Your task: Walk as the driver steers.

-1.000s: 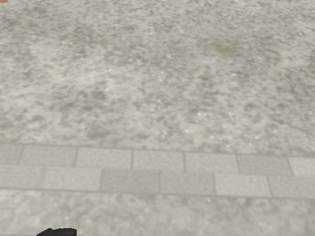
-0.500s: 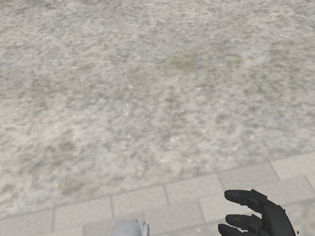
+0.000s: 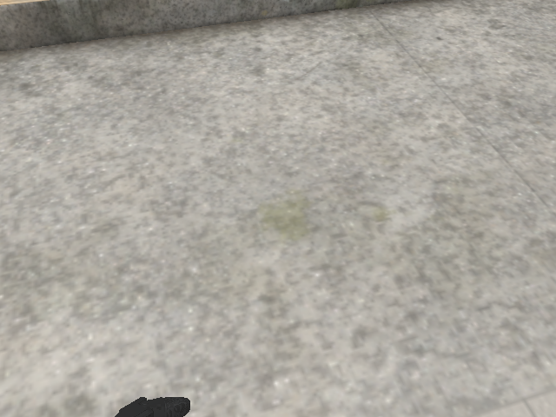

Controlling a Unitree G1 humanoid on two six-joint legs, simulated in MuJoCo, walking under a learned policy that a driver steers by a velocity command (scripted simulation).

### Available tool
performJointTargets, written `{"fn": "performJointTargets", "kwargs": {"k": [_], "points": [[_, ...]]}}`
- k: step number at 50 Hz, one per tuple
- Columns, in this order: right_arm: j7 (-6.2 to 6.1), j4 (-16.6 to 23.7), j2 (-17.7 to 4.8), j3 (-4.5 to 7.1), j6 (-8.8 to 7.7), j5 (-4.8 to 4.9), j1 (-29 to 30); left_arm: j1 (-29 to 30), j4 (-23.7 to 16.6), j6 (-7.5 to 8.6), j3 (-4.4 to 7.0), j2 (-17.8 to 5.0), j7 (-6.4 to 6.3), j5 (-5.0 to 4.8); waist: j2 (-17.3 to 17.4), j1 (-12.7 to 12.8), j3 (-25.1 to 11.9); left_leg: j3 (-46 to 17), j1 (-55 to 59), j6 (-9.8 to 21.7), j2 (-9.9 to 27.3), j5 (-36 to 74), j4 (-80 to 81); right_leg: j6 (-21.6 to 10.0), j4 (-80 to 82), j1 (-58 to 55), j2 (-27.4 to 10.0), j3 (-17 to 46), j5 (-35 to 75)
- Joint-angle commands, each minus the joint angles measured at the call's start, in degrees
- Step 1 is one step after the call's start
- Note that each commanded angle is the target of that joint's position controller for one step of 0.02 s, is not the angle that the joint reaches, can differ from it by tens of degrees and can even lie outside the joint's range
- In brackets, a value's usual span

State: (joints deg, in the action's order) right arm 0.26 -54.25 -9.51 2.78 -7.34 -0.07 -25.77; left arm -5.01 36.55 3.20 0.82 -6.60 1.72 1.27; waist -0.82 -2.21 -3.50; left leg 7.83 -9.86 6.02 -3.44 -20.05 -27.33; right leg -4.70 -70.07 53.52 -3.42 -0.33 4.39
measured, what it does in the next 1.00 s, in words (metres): walks ahead: right foot, then left foot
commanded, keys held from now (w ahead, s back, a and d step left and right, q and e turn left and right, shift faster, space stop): w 0.30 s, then no key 0.24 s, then q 0.30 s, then w+q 0.16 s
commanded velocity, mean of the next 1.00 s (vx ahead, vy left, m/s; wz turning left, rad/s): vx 0.28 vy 0.00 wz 0.15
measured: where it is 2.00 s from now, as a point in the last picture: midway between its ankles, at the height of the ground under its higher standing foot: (180, 355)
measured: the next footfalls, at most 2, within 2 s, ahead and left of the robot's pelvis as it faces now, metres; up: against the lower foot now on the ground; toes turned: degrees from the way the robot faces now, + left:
right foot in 0.24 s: +0.31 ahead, -0.08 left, +0.00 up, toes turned -2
left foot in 0.70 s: +0.53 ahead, +0.08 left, +0.00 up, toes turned +3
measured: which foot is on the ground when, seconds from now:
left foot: down 0.00-0.26, up 0.28-0.68, down 0.70-1.00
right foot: up 0.00-0.22, down 0.24-0.70, up 0.72-1.00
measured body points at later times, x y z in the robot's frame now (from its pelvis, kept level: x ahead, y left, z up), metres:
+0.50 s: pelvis +0.30 -0.02 +0.01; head +0.32 -0.03 +0.46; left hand +0.33 +0.23 -0.11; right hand +0.44 -0.26 -0.10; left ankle +0.36 +0.13 -0.66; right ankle +0.27 -0.08 -0.73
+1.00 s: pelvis +0.41 +0.01 +0.00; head +0.41 +0.02 +0.45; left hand +0.50 +0.27 -0.11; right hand +0.53 -0.25 -0.11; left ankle +0.49 +0.08 -0.73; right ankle +0.44 -0.13 -0.69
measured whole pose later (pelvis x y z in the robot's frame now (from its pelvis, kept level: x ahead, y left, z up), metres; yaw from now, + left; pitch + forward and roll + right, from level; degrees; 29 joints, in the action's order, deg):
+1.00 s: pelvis +0.41 +0.01 +0.00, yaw +11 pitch +2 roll -1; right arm -0.3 -42.3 -14.1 4.6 1.5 -1.2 -17.2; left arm -12.2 40.7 -1.4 1.6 -13.7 -0.5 2.2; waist -0.3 -1.9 -1.5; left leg -4.4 -22.4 5.9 -6.9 -3.7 -23.7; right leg 0.5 -50.0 26.6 0.2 2.5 -25.7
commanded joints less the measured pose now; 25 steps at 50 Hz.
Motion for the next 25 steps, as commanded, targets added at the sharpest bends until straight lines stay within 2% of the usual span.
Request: {"fn": "performJointTargets", "kwargs": {"k": [1,3,5,7,9,10,11,12,13,14,15,16,17,19,22,25], "points": [[-1.01,4.6,-6.1,1.46,-1.32,-0.31,-3.6,5.8,-1.1,-0.06,1.75,-3.9,1.38,-0.84,2.9,-2.3,5.8,-11.9,4.3,2.2,11.2,20.2,19.4,1.4,18.0,-4.9,0.1,-5.3,0.2],[-1.22,5.3,-6.6,1.63,-0.57,-0.87,-5.3,8.9,-1.5,-0.08,1.7,-3.3,1.96,-0.88,4.9,-3.5,5.4,-11.4,13.5,2.1,11.9,26.1,19.9,1.8,25.9,-5.2,1.7,-6.0,-1.7],[-1.08,5.1,-6.1,1.28,-0.19,-0.79,-6.3,11.3,-2.2,0.02,1.73,-3.4,2.07,-0.68,6.5,-3.8,5.8,-9.5,17.9,1.8,12.1,35.3,19.1,1.2,31.9,-8.7,3.5,-7.6,-3.8],[-1.47,5.1,-6.3,0.96,-0.32,-0.48,-5.6,10.0,-2.0,0.2,2.0,-4.1,1.68,-0.46,8.3,-2.2,4.7,-6.7,19.1,0.9,12.5,54.2,14.4,-0.7,37.0,-17.7,6.5,-9.2,-7.3],[-2.48,3.8,-8.2,1.2,0.15,-0.51,-6.6,5.2,-1.1,0.06,2.85,-6.3,0.64,-0.01,11.0,0.5,3.0,-6.4,21.5,0.5,14.3,72.1,6.2,-3.2,38.7,-23.9,9.2,-9.7,-13.0],[-2.91,3.4,-9.1,1.43,0.54,-0.89,-7.2,0.0,0.3,0.39,3.74,-8.5,0.01,0.11,10.7,3.0,0.7,-6.8,22.1,0.2,14.6,74.3,-0.9,-4.3,42.0,-28.9,10.1,-8.6,-13.8],[-3.1,3.7,-9.9,1.76,0.87,-0.27,-5.8,-7.9,2.5,1.15,4.38,-9.7,-0.65,0.44,10.1,7.1,-2.0,-6.1,17.5,0.3,14.4,69.1,-9.9,-5.8,46.9,-39.1,8.5,-6.3,-9.6],[-3.05,5.9,-9.2,1.67,0.84,0.32,-3.0,-16.4,4.3,1.73,5.12,-11.7,-1.59,1.56,8.5,11.2,-7.0,-6.2,4.8,0.9,13.6,53.9,-21.5,-7.9,44.7,-54.7,2.1,-0.5,-12.2],[-2.57,9.5,-3.2,0.52,0.73,1.17,-4.1,-19.5,3.7,2.08,5.97,-16.4,-2.24,3.02,-3.1,9.0,-13.5,-4.1,-13.9,-0.1,6.2,11.8,-40.8,-12.8,41.8,-70.2,-15.5,21.5,-8.2],[-2.21,10.2,-5.7,1.2,0.87,1.85,-7.3,-18.6,4.0,2.0,5.87,-16.4,-1.58,1.37,-8.9,6.9,-17.7,-9.8,-25.5,-1.1,-0.9,-9.3,-55.0,-20.5,49.3,-73.2,-22.2,43.4,-6.2],[-2.0,11.1,-8.1,2.0,1.03,0.71,-0.9,-14.7,3.6,1.63,5.24,-12.8,-1.4,-0.05,-0.3,5.8,-9.1,-13.2,-30.0,-1.1,3.1,-1.6,-55.4,-18.1,52.0,-65.5,-18.1,33.4,-8.1],[-1.44,12.4,-7.6,1.7,0.75,0.34,3.3,-11.7,3.5,1.97,4.25,-9.9,-1.31,-0.61,1.2,4.6,-2.6,-12.6,-28.8,-1.7,4.0,1.7,-52.9,-16.1,53.5,-56.7,-15.9,24.5,1.7],[-1.2,12.0,-6.7,1.47,1.16,-0.07,3.8,-10.7,4.0,2.58,3.42,-8.2,-1.35,-0.2,3.6,2.4,0.3,-12.0,-26.6,-2.6,5.4,1.9,-50.0,-13.7,54.3,-51.3,-13.4,18.2,12.0],[-0.45,11.1,-5.0,0.94,2.91,-1.55,1.2,-12.0,5.6,3.56,2.57,-7.4,-1.94,-0.48,1.1,-0.2,1.9,-11.4,-23.4,-4.7,6.0,2.3,-44.3,-9.9,55.3,-46.2,-9.7,9.6,25.0],[0.37,10.7,-4.1,0.61,4.1,-2.43,1.4,-14.9,7.7,4.26,2.43,-9.9,-1.97,-0.68,-2.4,-1.3,1.9,-8.5,-23.9,-6.0,5.4,5.3,-37.6,-8.0,55.5,-45.0,-6.2,4.3,35.8],[0.53,12.3,-3.1,-0.41,4.47,-1.92,8.3,-14.6,8.2,3.62,2.02,-10.5,-1.8,-0.73,-5.0,-0.1,3.3,-5.4,-20.3,-6.1,5.4,12.2,-22.9,-5.1,56.1,-42.2,-2.0,-1.1,35.0]]}}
